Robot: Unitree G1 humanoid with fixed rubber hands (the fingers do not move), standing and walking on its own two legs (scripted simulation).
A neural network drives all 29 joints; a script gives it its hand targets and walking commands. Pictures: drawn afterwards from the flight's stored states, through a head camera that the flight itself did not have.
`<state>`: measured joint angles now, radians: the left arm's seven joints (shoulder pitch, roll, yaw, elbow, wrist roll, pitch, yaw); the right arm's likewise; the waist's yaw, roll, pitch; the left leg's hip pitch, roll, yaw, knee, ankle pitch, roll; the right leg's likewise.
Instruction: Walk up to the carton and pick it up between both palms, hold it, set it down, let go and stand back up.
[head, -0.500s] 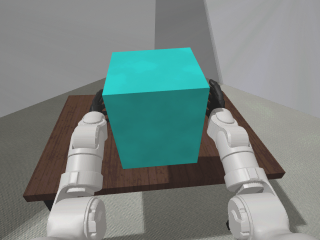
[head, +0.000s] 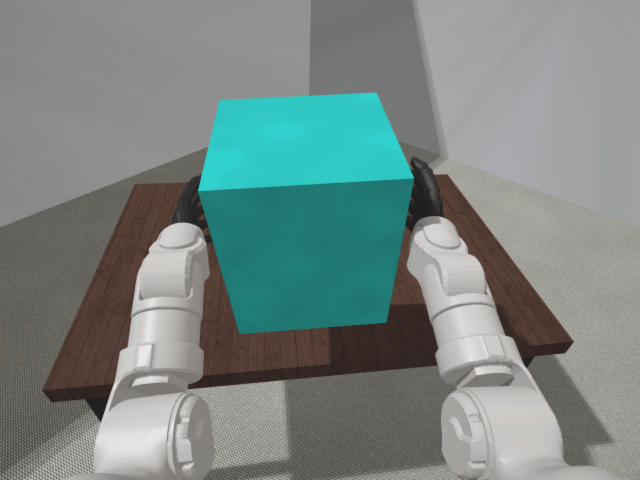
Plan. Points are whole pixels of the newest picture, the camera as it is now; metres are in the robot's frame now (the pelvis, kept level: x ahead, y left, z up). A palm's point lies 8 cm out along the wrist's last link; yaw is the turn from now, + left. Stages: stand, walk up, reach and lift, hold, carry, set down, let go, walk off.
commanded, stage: hold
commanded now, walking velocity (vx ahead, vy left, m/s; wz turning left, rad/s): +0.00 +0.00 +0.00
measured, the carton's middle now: (306, 216) +0.42 +0.03 +0.16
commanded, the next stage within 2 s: set down in 1.50 s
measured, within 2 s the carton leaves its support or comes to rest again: neither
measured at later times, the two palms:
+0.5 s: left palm (191, 234) +0.35 +0.17 +0.18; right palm (432, 223) +0.37 -0.12 +0.19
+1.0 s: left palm (185, 235) +0.35 +0.18 +0.17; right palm (425, 220) +0.37 -0.12 +0.20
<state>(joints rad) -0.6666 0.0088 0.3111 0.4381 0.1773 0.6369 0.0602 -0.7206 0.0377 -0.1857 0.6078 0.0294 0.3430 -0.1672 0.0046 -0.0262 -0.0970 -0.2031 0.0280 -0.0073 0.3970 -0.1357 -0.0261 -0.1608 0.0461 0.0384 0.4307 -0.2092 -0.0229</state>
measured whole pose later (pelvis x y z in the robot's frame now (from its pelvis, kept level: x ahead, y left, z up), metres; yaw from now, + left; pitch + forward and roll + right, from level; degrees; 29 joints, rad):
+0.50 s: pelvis +0.00 +0.00 +0.00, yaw +0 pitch -4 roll +0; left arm -0.65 0.01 0.25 0.39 0.18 0.69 0.07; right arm -0.68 -0.03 -0.10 0.54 0.19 0.39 -0.22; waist 0.00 -0.03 -0.10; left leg -0.19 0.03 -0.01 0.40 -0.13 -0.03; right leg -0.15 0.05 0.04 0.43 -0.20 -0.02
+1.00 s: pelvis +0.00 +0.00 +0.00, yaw +0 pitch -4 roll +0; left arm -0.65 0.00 0.32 0.40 0.18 0.64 0.06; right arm -0.71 0.04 -0.18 0.60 0.03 0.34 -0.17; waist 0.00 -0.03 -0.09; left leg -0.19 0.03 -0.01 0.39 -0.13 -0.03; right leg -0.15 0.05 0.04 0.43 -0.21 -0.02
